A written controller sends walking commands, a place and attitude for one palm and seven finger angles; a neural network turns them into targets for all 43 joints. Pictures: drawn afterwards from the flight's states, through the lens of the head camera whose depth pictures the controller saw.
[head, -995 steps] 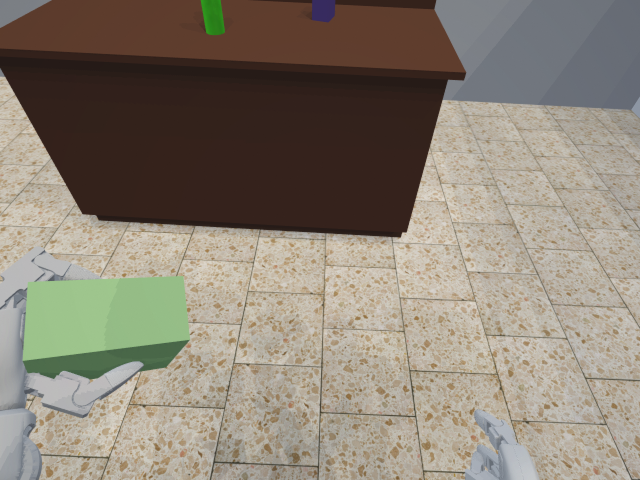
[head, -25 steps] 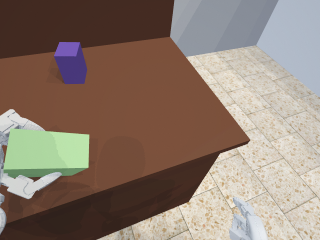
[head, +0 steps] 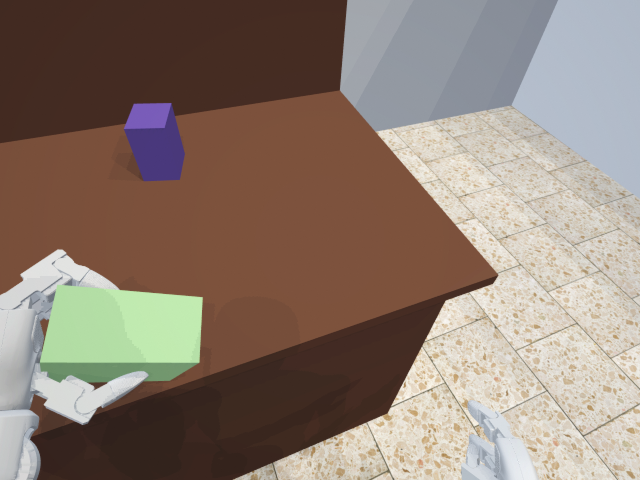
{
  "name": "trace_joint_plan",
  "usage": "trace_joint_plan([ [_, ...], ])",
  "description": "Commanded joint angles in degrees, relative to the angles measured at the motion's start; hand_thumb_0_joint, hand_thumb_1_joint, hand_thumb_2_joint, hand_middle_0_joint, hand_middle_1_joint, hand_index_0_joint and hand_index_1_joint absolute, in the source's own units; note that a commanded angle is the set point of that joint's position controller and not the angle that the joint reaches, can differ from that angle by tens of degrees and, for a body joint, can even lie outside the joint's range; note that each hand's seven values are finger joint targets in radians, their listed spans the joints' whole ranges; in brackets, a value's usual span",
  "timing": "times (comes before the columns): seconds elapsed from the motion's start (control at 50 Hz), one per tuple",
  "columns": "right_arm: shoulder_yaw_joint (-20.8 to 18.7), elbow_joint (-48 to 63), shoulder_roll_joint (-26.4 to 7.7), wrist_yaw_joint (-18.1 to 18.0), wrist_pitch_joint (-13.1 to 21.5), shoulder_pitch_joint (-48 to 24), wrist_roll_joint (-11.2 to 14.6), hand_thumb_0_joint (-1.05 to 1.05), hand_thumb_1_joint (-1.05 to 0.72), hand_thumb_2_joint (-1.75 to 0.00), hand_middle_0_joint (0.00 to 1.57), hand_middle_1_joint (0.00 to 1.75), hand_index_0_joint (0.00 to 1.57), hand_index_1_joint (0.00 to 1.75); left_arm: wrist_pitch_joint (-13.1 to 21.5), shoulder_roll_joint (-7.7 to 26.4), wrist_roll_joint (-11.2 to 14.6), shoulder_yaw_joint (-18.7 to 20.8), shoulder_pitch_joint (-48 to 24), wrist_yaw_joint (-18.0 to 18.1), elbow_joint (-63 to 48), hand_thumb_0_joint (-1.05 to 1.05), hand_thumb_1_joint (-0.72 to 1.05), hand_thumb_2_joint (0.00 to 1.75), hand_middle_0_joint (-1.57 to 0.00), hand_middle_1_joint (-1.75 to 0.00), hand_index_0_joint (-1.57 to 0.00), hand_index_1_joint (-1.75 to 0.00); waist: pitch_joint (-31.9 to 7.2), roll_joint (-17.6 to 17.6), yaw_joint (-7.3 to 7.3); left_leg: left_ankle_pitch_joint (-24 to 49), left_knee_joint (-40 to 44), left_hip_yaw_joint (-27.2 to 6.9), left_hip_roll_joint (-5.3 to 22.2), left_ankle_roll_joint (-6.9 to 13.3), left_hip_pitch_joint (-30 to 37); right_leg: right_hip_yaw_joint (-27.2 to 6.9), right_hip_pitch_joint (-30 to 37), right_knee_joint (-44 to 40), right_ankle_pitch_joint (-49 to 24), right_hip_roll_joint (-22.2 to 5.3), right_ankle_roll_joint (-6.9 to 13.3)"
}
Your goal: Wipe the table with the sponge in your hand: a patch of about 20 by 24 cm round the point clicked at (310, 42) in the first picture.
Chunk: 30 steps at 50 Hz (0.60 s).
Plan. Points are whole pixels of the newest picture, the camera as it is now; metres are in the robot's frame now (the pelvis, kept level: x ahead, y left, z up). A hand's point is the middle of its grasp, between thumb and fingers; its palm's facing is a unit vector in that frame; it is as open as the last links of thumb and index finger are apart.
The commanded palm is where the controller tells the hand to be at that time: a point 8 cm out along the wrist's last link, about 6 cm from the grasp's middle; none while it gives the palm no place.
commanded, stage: come to a stop and stand still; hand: left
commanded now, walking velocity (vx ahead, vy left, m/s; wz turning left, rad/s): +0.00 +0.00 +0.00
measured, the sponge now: (144, 341) +0.22 +0.20 +0.12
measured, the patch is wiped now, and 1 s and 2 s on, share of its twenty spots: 0.00 0.00 0.00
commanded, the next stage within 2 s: look again from close up in 0.30 s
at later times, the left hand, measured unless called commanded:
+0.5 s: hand (69, 316) +0.22 +0.26 +0.15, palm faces +0.38 -0.84 -0.38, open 10.3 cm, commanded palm +0.16 +0.29 +0.18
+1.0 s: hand (28, 267) +0.24 +0.29 +0.20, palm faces +0.44 -0.77 -0.46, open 10.3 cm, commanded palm +0.16 +0.30 +0.19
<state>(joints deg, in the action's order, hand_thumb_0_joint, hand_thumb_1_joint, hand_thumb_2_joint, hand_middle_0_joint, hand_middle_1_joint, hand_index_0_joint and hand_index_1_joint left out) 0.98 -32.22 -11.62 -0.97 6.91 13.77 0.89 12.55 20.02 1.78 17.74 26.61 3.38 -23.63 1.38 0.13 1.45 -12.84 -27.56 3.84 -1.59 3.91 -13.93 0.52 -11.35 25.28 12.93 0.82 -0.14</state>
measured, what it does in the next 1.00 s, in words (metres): stands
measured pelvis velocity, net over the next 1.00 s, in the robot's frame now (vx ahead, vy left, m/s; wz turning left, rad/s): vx -0.01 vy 0.00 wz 0.02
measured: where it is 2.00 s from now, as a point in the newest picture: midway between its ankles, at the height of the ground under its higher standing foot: outside the picture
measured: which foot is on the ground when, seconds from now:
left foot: down 0.00-1.00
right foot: down 0.00-1.00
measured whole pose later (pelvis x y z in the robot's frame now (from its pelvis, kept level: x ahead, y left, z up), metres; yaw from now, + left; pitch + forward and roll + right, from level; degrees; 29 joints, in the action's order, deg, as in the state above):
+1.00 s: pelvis -0.01 +0.00 +0.00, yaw +1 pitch -2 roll +0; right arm 2.9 -34.7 -13.5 -0.5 4.3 9.4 -0.1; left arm -5.9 28.4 1.3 25.0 7.3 -0.5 -20.1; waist 1.4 -0.5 3.0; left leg -13.0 -29.5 3.1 -3.0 3.7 -14.6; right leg 0.1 -12.9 30.5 15.7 0.3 0.3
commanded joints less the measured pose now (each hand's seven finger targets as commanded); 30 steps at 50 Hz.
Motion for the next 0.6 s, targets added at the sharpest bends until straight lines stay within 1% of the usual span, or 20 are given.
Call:
trace_joint_plan([
  [0.0, -2.4, 8.8, -7.1, -2.0, 3.8, -7.9, -0.2, 0.00, -0.90, -0.90, 0.20, 0.30, 0.20, 0.30, 4.3, 12.4, 0.2, 10.2, -17.2, 3.1, -12.7, 0.00, 0.10, 1.30, -1.20, -1.60, -1.20, -1.60, -2.6, -7.5, -0.41, -14.0, 10.9, -9.0, 6.5, -1.1, -3.0, -3.6, 0.7, -5.1, 4.9, -2.8, 1.5],
  [0.02, -2.5, 9.1, -6.9, -1.9, 4.3, -7.5, -0.1, 0.00, -0.90, -0.90, 0.20, 0.30, 0.20, 0.30, 4.5, 12.7, -0.1, 9.9, -17.6, 3.1, -13.9, 0.00, 0.10, 1.30, -1.20, -1.60, -1.20, -1.60, -3.6, -8.2, -0.19, -13.6, 10.9, -9.0, 6.3, -1.0, -2.8, -3.6, 2.3, -4.8, 3.4, -2.6, 1.6],
  [0.04, -2.5, 8.8, -7.1, -1.8, 4.7, -7.2, -0.2, 0.00, -0.90, -0.90, 0.20, 0.30, 0.20, 0.30, 4.6, 12.2, -0.1, 9.5, -17.2, 3.1, -14.2, 0.00, 0.10, 1.30, -1.20, -1.60, -1.20, -1.60, -4.9, -7.6, 0.00, -12.3, 10.2, -8.4, 6.0, -0.9, -2.3, -3.7, 3.7, -5.1, 2.0, -2.7, 1.5],
  [0.1, -2.6, 8.3, -7.1, -1.3, 5.7, -7.3, -0.3, 0.00, -0.90, -0.90, 0.20, 0.30, 0.20, 0.30, 4.7, 9.5, -0.3, 6.7, -14.5, 3.2, -15.5, 0.00, 0.10, 1.30, -1.20, -1.60, -1.20, -1.60, -7.6, -5.2, -0.02, -4.9, 7.7, -7.6, 5.2, -1.5, 2.4, -3.7, 3.0, -6.1, -1.1, -3.2, 1.8],
  [0.14, -3.0, 8.0, -7.6, -0.8, 5.9, -6.7, -0.3, 0.00, -0.90, -0.90, 0.20, 0.30, 0.20, 0.30, 4.5, 8.5, -0.3, 5.7, -11.6, 3.1, -15.1, 0.00, 0.10, 1.30, -1.20, -1.60, -1.20, -1.60, -7.1, -4.8, 0.03, -1.9, 7.9, -8.0, 5.1, -2.0, 2.4, -3.3, 2.9, -5.7, -3.1, -2.8, 1.8],
  [0.18, -2.8, 7.6, -7.3, -0.6, 5.7, -7.4, -0.1, 0.00, -0.90, -0.90, 0.20, 0.30, 0.20, 0.30, 3.9, 8.9, -0.3, 6.9, -7.7, 3.3, -12.2, 0.00, 0.10, 1.30, -1.20, -1.60, -1.20, -1.60, -6.7, -3.9, 0.20, -0.1, 8.1, -7.6, 5.3, -2.4, 3.0, -2.7, 2.1, -5.6, -4.1, -2.5, 1.5],
  [0.2, -2.8, 7.4, -7.4, -0.6, 5.2, -6.6, -0.3, 0.00, -0.90, -0.90, 0.20, 0.30, 0.20, 0.30, 3.7, 7.9, -0.2, 6.2, -6.7, 3.2, -10.9, 0.00, 0.10, 1.30, -1.20, -1.60, -1.20, -1.60, -6.4, -2.7, -0.01, 0.4, 8.2, -8.1, 5.5, -2.4, 1.7, -2.3, 2.8, -5.7, -4.5, -2.6, 1.5],
  [0.26, -3.1, 7.8, -7.5, -0.8, 4.3, -6.4, -0.1, 0.00, -0.90, -0.90, 0.20, 0.30, 0.20, 0.30, 3.4, 9.7, 0.4, 8.3, -6.0, 3.0, -9.7, 0.00, 0.10, 1.30, -1.20, -1.60, -1.20, -1.60, -5.1, -0.6, -0.16, 2.5, 7.9, -8.0, 5.4, -2.7, 0.2, -2.6, 3.3, -5.8, -6.2, -3.0, 1.5],
  [0.28, -2.9, 7.5, -7.4, -0.9, 4.1, -7.5, 0.1, 0.00, -0.90, -0.90, 0.20, 0.30, 0.20, 0.30, 3.3, 11.4, 0.3, 10.2, -5.8, 3.3, -9.8, 0.00, 0.10, 1.30, -1.20, -1.60, -1.20, -1.60, -5.3, -1.6, -0.13, 3.8, 8.0, -7.6, 5.3, -2.9, 1.2, -2.4, 2.5, -5.7, -6.8, -2.8, 1.4],
  [0.3, -2.8, 7.7, -7.2, -1.0, 3.6, -6.8, -0.2, 0.00, -0.90, -0.90, 0.20, 0.30, 0.20, 0.30, 3.4, 9.9, 0.7, 8.9, -5.7, 3.0, -9.2, 0.00, 0.10, 1.30, -1.20, -1.60, -1.20, -1.60, -5.6, -0.9, -0.24, 4.6, 8.0, -8.0, 5.4, -2.8, 0.7, -1.8, 3.5, -5.6, -7.3, -2.9, 1.4],
  [0.36, -2.9, 8.4, -7.3, -1.3, 3.7, -7.0, 0.0, 0.00, -0.90, -0.90, 0.20, 0.30, 0.20, 0.30, 3.9, 11.3, 1.0, 9.2, -8.4, 2.7, -13.7, 0.00, 0.10, 1.30, -1.20, -1.60, -1.20, -1.60, -6.9, -2.7, -0.26, 7.5, 7.3, -7.8, 5.5, -2.7, 2.2, -2.2, 4.5, -4.8, -9.6, -3.1, 1.4],
  [0.38, -2.6, 8.4, -7.1, -1.4, 3.9, -8.4, 0.2, 0.00, -0.90, -0.90, 0.20, 0.30, 0.20, 0.30, 3.8, 12.7, 0.8, 10.4, -9.4, 3.0, -15.8, 0.00, 0.10, 1.30, -1.20, -1.60, -1.20, -1.60, -7.7, -5.0, -0.17, 9.2, 7.5, -7.6, 5.5, -3.0, 3.9, -1.7, 3.9, -3.9, -9.9, -2.9, 1.3],
  [0.4, -2.5, 8.3, -7.0, -1.5, 3.8, -7.8, -0.2, 0.00, -0.90, -0.90, 0.20, 0.30, 0.20, 0.30, 3.9, 10.8, 1.0, 8.5, -9.1, 2.8, -15.3, 0.00, 0.10, 1.30, -1.20, -1.60, -1.20, -1.60, -7.8, -5.0, -0.13, 9.4, 7.7, -7.9, 5.7, -2.7, 3.5, -1.3, 4.5, -4.0, -9.8, -2.8, 1.2],
  [0.44, -2.9, 8.6, -7.4, -1.3, 4.2, -7.3, -0.1, 0.00, -0.90, -0.90, 0.20, 0.30, 0.20, 0.30, 4.0, 11.5, 1.0, 8.6, -9.2, 2.9, -17.5, 0.00, 0.10, 1.30, -1.20, -1.60, -1.20, -1.60, -9.0, -5.8, 0.01, 12.1, 7.0, -8.1, 5.9, -2.7, 4.6, -1.6, 5.4, -3.4, -11.3, -2.8, 1.2],
  [0.46, -2.9, 8.6, -7.3, -1.3, 4.4, -7.3, -0.1, 0.00, -0.90, -0.90, 0.20, 0.30, 0.20, 0.30, 4.0, 11.0, 1.0, 7.9, -9.4, 2.9, -18.3, 0.00, 0.10, 1.30, -1.20, -1.60, -1.20, -1.60, -9.2, -5.7, 0.00, 12.5, 6.8, -8.2, 6.0, -2.8, 4.8, -1.6, 5.6, -3.4, -11.3, -3.0, 1.3],
  [0.48, -2.6, 8.3, -7.0, -1.3, 4.5, -8.3, 0.1, 0.00, -0.90, -0.90, 0.20, 0.30, 0.20, 0.30, 3.7, 12.0, 0.7, 9.0, -9.0, 3.3, -18.4, 0.00, 0.10, 1.30, -1.20, -1.60, -1.20, -1.60, -9.6, -5.9, 0.11, 13.5, 6.6, -7.9, 5.8, -3.2, 6.1, -1.3, 4.8, -3.2, -11.6, -2.8, 1.3],
  [0.5, -2.7, 8.1, -7.3, -1.3, 4.3, -7.4, -0.2, 0.00, -0.90, -0.90, 0.20, 0.30, 0.20, 0.30, 3.6, 9.8, 1.0, 7.2, -8.2, 3.1, -17.0, 0.00, 0.10, 1.30, -1.20, -1.60, -1.20, -1.60, -9.3, -4.9, 0.02, 13.9, 6.8, -8.1, 5.9, -3.2, 5.6, -1.0, 4.9, -3.5, -11.4, -2.7, 1.2],
  [0.52, -3.0, 8.3, -7.4, -1.2, 4.3, -7.2, -0.1, 0.00, -0.90, -0.90, 0.20, 0.30, 0.20, 0.30, 3.5, 10.5, 0.9, 7.5, -8.3, 3.1, -17.4, 0.00, 0.10, 1.30, -1.20, -1.60, -1.20, -1.60, -9.2, -5.9, -0.05, 14.3, 6.9, -8.4, 6.1, -3.5, 5.7, -1.2, 5.2, -3.3, -11.4, -2.8, 1.2],
  [0.56, -3.1, 8.1, -7.5, -1.1, 4.1, -6.9, -0.1, 0.00, -0.90, -0.90, 0.20, 0.30, 0.20, 0.30, 3.3, 9.9, 0.8, 7.2, -8.0, 3.1, -16.1, 0.00, 0.10, 1.30, -1.20, -1.60, -1.20, -1.60, -8.3, -5.0, -0.14, 12.0, 7.0, -8.3, 6.3, -3.6, 4.9, -1.8, 4.9, -3.9, -10.7, -3.1, 1.4],
  [0.58, -2.9, 7.7, -7.3, -1.2, 4.0, -7.9, 0.2, 0.00, -0.90, -0.90, 0.20, 0.30, 0.20, 0.30, 2.9, 10.6, 0.6, 8.5, -7.3, 3.5, -14.8, 0.00, 0.10, 1.30, -1.20, -1.60, -1.20, -1.60, -7.6, -4.8, -0.04, 11.2, 7.7, -8.2, 6.1, -4.1, 5.4, -1.5, 3.7, -4.0, -9.7, -2.8, 1.3],
])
